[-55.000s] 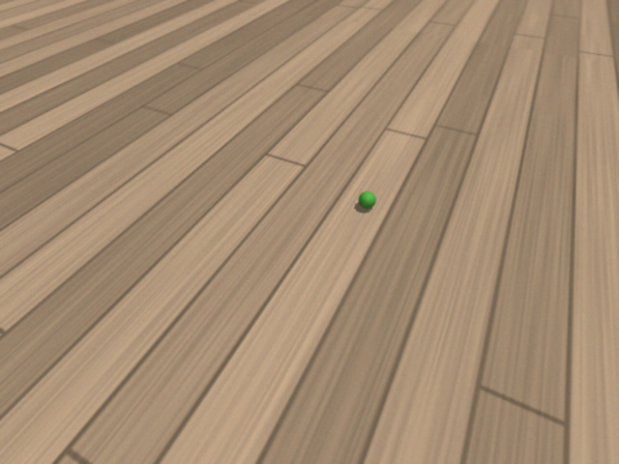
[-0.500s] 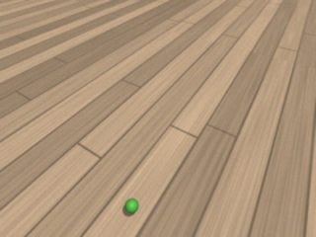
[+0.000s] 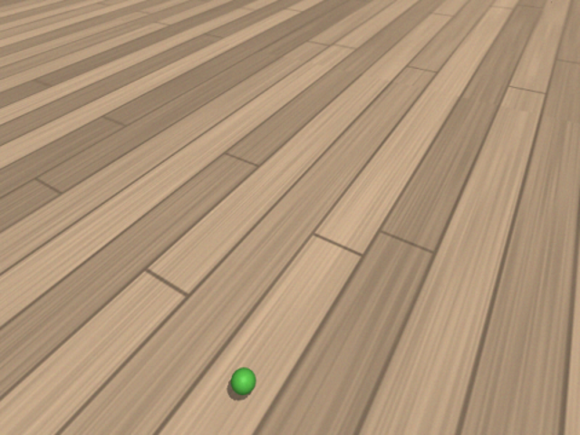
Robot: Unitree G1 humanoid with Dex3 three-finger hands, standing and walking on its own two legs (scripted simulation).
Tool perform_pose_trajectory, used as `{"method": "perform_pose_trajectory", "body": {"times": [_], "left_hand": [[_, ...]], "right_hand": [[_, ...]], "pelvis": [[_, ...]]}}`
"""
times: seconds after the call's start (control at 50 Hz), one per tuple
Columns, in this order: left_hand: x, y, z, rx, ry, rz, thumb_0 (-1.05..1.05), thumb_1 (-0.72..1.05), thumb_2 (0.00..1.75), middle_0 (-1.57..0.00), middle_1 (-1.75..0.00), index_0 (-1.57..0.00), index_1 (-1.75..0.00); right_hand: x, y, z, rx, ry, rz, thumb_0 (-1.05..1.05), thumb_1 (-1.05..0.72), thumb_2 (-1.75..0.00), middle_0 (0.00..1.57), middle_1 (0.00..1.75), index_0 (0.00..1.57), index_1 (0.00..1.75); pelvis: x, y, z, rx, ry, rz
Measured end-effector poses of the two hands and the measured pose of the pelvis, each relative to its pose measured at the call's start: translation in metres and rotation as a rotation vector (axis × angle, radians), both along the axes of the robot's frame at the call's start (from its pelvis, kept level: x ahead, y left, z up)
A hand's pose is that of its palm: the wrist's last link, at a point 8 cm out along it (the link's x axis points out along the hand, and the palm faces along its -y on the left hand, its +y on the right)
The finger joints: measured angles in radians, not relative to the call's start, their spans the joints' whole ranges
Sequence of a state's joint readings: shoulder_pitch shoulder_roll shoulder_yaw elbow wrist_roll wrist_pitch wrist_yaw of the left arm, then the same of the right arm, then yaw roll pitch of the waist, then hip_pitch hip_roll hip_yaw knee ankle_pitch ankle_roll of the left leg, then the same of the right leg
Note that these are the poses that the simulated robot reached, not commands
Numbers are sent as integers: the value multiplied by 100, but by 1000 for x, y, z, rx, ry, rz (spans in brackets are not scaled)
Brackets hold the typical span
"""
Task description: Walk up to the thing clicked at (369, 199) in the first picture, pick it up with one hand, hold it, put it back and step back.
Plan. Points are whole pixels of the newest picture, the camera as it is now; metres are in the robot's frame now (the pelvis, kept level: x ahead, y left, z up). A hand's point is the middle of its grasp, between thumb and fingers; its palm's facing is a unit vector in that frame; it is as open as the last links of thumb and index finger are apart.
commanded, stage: stand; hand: left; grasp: from above
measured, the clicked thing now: (243, 381) +0.47 +0.19 -0.74
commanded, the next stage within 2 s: step back in 1.44 s
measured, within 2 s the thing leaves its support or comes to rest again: neither
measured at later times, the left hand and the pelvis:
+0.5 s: hand out of the picture +0.10 +0.23 -0.15, palm faces +0.01 -0.94 -0.34, open 7.4 cm; pelvis +0.02 -0.01 +0.00, yaw +0 degrees
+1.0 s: hand out of the picture +0.09 +0.23 -0.16, palm faces -0.01 -0.94 -0.34, open 7.4 cm; pelvis +0.02 -0.02 +0.00, yaw -1 degrees
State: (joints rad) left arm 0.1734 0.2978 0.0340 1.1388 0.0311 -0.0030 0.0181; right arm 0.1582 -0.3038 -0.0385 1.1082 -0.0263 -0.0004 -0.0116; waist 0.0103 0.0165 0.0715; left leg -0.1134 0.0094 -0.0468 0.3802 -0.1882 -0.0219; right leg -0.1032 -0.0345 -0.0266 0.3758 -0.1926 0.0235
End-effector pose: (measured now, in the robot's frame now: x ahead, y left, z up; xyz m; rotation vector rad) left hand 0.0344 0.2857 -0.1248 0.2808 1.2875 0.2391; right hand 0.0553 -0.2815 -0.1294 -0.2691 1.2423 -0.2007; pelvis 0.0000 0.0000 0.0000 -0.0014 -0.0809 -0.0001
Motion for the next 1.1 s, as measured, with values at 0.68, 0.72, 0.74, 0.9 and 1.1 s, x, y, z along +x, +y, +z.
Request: {"method": "perform_pose_trajectory", "body": {"times": [0.68,0.72,0.74,0.9,1.1], "left_hand": [[61,-15,9,2,-75,-46,1,90,90,-20,-30,-21,-30],[60,-15,9,1,-72,-47,1,90,90,-20,-30,-21,-30],[60,-15,8,1,-70,-47,1,90,90,-20,-30,-21,-30],[54,-13,7,-1,-45,-49,1,90,90,-20,-30,-21,-30],[55,-10,7,2,-43,-52,1,90,90,-20,-30,-21,-30]], "right_hand": [[28,-22,4,-9,-18,5,1,-90,-90,20,30,20,30],[27,-23,5,-11,-17,4,1,-90,-90,20,30,20,30],[27,-23,5,-12,-15,3,1,-90,-90,20,30,20,30],[21,-26,6,-18,6,-5,1,-90,-90,20,30,20,30],[18,-25,5,-14,15,-5,1,-90,-90,20,30,20,30]], "pelvis": [[18,-16,2,1,23,-10],[18,-17,2,0,23,-11],[18,-17,2,0,24,-12],[19,-17,3,0,28,-16],[19,-16,3,1,30,-18]]}}
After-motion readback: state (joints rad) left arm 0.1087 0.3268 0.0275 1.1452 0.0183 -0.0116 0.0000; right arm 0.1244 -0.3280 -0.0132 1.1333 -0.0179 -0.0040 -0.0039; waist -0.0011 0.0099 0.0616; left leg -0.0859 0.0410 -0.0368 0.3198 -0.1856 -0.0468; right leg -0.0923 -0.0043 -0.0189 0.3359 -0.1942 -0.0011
